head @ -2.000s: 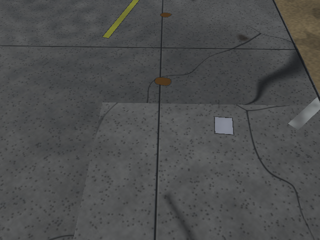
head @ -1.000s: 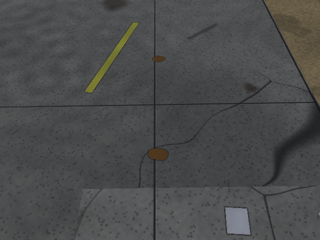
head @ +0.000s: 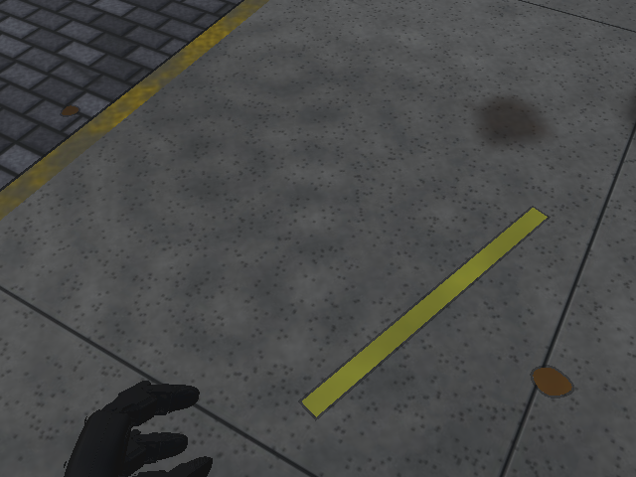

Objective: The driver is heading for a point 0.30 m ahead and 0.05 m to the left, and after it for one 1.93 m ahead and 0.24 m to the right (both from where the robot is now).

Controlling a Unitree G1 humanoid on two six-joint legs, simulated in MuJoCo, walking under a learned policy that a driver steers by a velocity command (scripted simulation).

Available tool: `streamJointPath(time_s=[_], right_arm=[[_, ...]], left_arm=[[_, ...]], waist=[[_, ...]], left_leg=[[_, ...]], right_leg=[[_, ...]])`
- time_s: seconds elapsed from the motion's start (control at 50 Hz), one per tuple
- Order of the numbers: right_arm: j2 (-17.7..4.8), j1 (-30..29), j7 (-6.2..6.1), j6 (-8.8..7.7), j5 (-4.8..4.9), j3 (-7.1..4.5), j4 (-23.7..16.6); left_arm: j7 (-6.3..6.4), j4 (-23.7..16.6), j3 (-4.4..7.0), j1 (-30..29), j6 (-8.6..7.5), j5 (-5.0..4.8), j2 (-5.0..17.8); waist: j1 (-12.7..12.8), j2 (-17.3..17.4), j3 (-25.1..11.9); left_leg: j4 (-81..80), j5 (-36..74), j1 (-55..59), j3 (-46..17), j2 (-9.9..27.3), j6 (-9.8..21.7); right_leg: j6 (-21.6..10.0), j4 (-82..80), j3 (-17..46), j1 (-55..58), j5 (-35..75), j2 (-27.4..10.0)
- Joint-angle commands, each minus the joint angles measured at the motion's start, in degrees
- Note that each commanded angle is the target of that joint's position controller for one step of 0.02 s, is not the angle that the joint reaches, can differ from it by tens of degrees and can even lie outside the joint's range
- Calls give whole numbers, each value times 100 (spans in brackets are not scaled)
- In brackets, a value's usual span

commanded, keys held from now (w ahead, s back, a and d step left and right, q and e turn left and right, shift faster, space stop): w+q+shift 0.08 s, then q+shift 0.12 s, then e+shift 0.80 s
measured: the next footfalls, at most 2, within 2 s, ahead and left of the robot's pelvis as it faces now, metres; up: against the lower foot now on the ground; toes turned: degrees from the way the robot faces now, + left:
right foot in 0.14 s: +0.36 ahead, -0.18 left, +0.00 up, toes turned +11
left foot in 0.50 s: +0.48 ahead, +0.09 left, +0.00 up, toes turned +8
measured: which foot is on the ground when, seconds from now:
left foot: down 0.00-0.12, up 0.14-0.48, down 0.50-0.88, up 0.90-1.00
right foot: up 0.00-0.12, down 0.14-0.50, up 0.52-0.88, down 0.90-1.00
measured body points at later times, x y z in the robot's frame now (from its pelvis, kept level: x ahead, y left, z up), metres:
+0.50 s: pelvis +0.34 -0.04 +0.00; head +0.37 -0.01 +0.44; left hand +0.21 +0.22 -0.14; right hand +0.64 -0.18 -0.07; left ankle +0.44 +0.08 -0.73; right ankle +0.32 -0.19 -0.73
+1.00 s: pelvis +0.36 -0.06 -0.01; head +0.38 -0.10 +0.44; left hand +0.56 +0.19 -0.08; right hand +0.43 -0.37 -0.12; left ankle +0.43 +0.08 -0.68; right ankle +0.36 -0.14 -0.73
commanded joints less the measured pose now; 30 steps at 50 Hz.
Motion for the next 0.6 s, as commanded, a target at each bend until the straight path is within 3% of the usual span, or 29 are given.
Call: streamJointPath(time_s=[0.02, 0.04, 0.08, 0.1, 0.12, 0.14, 0.16, 0.18, 0.2, 0.22, 0.24, 0.26, 0.28, 0.3, 0.34, 0.36, 0.38, 0.4, 0.44, 0.48, 0.5, 0.52, 0.54, 0.56, 0.6], right_arm=[[-1015, -130, 36, -114, 41, -277, -456], [-1032, -131, 20, -101, 26, -293, -474], [-1161, -337, -28, -91, 2, -330, -563], [-1342, -428, -24, -84, -38, -371, -580], [-1456, -726, -10, -97, -7, -398, -648], [-879, -930, -12, -146, 56, -249, -830], [29, -123, -113, -98, 352, -22, -1100], [-696, -48, -206, 26, 124, -65, -1096], [-891, -650, -205, 116, -15, -127, -1053], [-828, -1049, -125, 153, -138, -108, -1081], [-651, -1246, -22, 184, -197, -83, -1137], [-421, -1439, 81, 244, -254, -24, -1238], [-193, -1174, 124, 286, -231, 49, -1288], [-119, -1100, 133, 297, -262, 102, -1301], [-165, -1132, 157, 289, -276, 160, -1321], [-157, -1229, 189, 278, -273, 229, -1373], [-131, -1424, 217, 276, -237, 279, -1382], [-126, -1588, 226, 287, -204, 307, -1401], [-277, -1686, 170, 288, -193, 307, -1399], [-506, -1577, 41, 183, -266, 253, -1328], [-759, -1456, -37, 99, -323, 204, -1346], [-1105, -1122, -104, 53, -382, 160, -1478], [-1098, -915, -114, 165, -151, 88, -1493], [-800, -1118, -143, 252, -4, 139, -1586], [-362, -1828, -263, 323, -40, 257, -1682]], left_arm=[[-5, -452, 94, -416, -18, -115, 483], [6, -521, 105, -490, -36, -124, 543], [68, -438, 203, -47, -74, -126, 802], [144, -269, 323, 607, -111, -123, 1096], [225, -35, 420, 1646, -176, -104, 1291], [331, 165, 545, 2855, -234, 57, 1642], [309, 135, 624, 2840, -232, 311, 2068], [228, 86, 712, 2531, -138, 114, 1899], [214, 0, 530, 2034, -99, 34, 1163], [177, 125, 398, 1878, -87, 3, 726], [169, 294, 356, 2035, -103, 1, 631], [177, 539, 337, 2296, -135, -68, 608], [135, 676, 374, 2365, -225, -119, 765], [92, 766, 396, 2327, -280, -177, 805], [36, 775, 406, 1876, -292, -166, 915], [10, 743, 406, 1560, -258, -185, 964], [-21, 782, 419, 1560, -216, -215, 978], [-43, 851, 444, 1712, -177, -259, 1041], [-52, 885, 536, 1840, -89, -304, 1257], [-34, 903, 603, 2079, -9, -321, 1320], [-33, 872, 597, 2312, 13, -328, 1206], [11, 688, 521, 2703, 51, -382, 829], [145, 744, 512, 3380, 217, -434, 754], [186, 891, 595, 3430, 355, -290, 1037], [153, 808, 644, 2897, 515, -188, 966]], waist=[[19, 219, 117], [-1, 298, 97], [249, 353, -206], [571, 293, -592], [1195, 274, -1034], [1638, 48, -1732], [966, -1742, -2612], [897, -1601, -3026], [910, -933, -2125], [924, -534, -1324], [911, -565, -987], [905, -547, -628], [706, -956, -567], [582, -897, -548], [284, -707, -589], [146, -758, -593], [221, -882, -600], [291, -939, -595], [262, -734, -448], [249, -388, -397], [281, 39, -542], [328, 1078, -1205], [375, 1715, -2097], [435, 1020, -1930], [680, 776, -1041]], left_leg=[[-607, 2962, -1093, -1273, 1127, 436], [-461, 3126, -849, -1347, 1195, 363], [194, 3998, -551, -1462, 1216, 103], [1146, 4802, -361, -1409, 1129, -86], [2468, 4764, -689, -1284, 913, -285], [4171, 3189, -1596, -992, 669, -417], [6016, -1985, -3420, -136, -14, -656], [6653, -1500, -3801, 113, 522, -604], [6381, -860, -3914, 300, 877, -651], [6068, -577, -3918, 434, 970, -734], [5837, -606, -4003, 364, 1056, -788], [5569, -720, -3763, 322, 1032, -816], [5331, -844, -3725, 171, 963, -872], [5001, -847, -3694, 45, 916, -885], [3790, -276, -3074, 220, 907, -891], [2863, 298, -2407, 592, 1003, -875], [2301, 924, -1829, 841, 926, -904], [2043, 1406, -1465, 862, 889, -927], [1550, 1722, -1190, 710, 959, -911], [917, 2109, -644, 625, 1068, -817], [810, 3425, -214, 327, 1593, -726], [1050, 6012, 674, -833, 3227, -371], [974, 6902, 778, -1400, 4019, 294], [825, 5953, 509, -1126, 3735, 378], [277, 4109, -319, -456, 3183, 229]], right_leg=[[-112, -996, -624, 1427, 917, 595], [-154, -1306, -562, 1527, 876, 651], [-232, -1825, -473, 2418, 523, 903], [-302, -1857, -459, 3085, 121, 1060], [-366, -2049, -412, 4187, 272, 897], [-519, -1794, 275, 5660, -221, -89], [-1124, -1884, 2950, 7234, 1856, -2329], [-1487, -1966, 3752, 6938, 1702, -2251], [-1339, -2095, 2512, 6009, 1814, -1808], [-1257, -2165, 1629, 5188, 2461, -1310], [-1220, -2256, 1122, 4834, 2846, -1029], [-1176, -2535, 746, 4250, 3322, -713], [-1380, -2541, 806, 4059, 3917, -887], [-1475, -2627, 849, 3932, 4149, -946], [-1398, -2905, 345, 3270, 3898, -683], [-1247, -3011, -80, 2781, 3751, -316], [-1130, -3086, -290, 2481, 3433, 1], [-1060, -3095, -210, 2399, 3089, 51], [-939, -2847, 40, 2465, 2608, -2], [-725, -2158, 217, 2449, 1871, 233], [-573, -1419, 101, 2261, 910, 575], [-386, 24, -324, 1650, -1889, 1077], [-421, 1389, -530, 1580, -3626, 1346], [-426, 2052, -384, 1404, -3435, 1134], [-270, 2240, -470, 1105, -2764, 826]])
